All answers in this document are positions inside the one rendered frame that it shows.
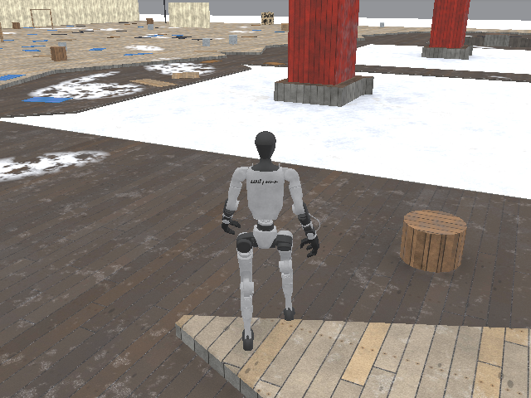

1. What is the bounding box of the right robot hand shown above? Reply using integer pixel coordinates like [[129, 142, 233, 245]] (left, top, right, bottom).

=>
[[300, 236, 319, 258]]

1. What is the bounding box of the left robot hand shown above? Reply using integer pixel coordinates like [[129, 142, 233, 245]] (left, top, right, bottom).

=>
[[222, 220, 241, 235]]

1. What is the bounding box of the right robot upper arm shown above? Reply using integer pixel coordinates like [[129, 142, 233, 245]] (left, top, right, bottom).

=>
[[283, 167, 305, 215]]

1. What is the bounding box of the robot right forearm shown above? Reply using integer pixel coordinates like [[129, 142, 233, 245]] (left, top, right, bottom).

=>
[[298, 202, 317, 240]]

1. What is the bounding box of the robot left forearm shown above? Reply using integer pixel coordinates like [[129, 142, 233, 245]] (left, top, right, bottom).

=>
[[222, 198, 235, 224]]

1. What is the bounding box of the left robot thigh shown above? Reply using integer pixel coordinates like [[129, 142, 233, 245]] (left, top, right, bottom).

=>
[[236, 232, 254, 297]]

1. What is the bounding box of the robot head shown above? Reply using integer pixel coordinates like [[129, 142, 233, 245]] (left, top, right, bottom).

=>
[[251, 131, 279, 172]]

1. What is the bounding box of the left robot upper arm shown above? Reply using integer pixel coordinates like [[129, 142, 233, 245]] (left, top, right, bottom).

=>
[[226, 167, 248, 211]]

